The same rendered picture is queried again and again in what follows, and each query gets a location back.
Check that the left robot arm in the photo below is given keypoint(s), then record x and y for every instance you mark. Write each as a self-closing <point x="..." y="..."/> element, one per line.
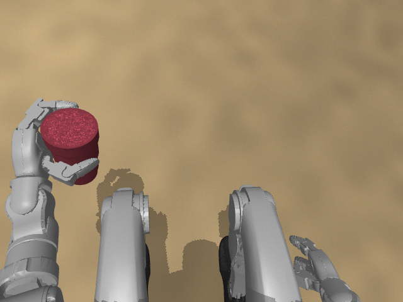
<point x="30" y="273"/>

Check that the cup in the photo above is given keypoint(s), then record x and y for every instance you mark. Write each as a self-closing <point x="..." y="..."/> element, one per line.
<point x="72" y="135"/>

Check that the right robot arm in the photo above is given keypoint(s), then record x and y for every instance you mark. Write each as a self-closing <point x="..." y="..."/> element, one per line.
<point x="336" y="290"/>

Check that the right robot foot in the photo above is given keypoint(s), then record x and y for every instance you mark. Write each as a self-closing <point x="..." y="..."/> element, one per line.
<point x="224" y="266"/>

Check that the right robot hand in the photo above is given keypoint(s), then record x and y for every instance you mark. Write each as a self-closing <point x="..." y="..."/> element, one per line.
<point x="310" y="273"/>

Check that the left robot hand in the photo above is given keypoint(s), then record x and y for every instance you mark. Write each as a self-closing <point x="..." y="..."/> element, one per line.
<point x="30" y="155"/>

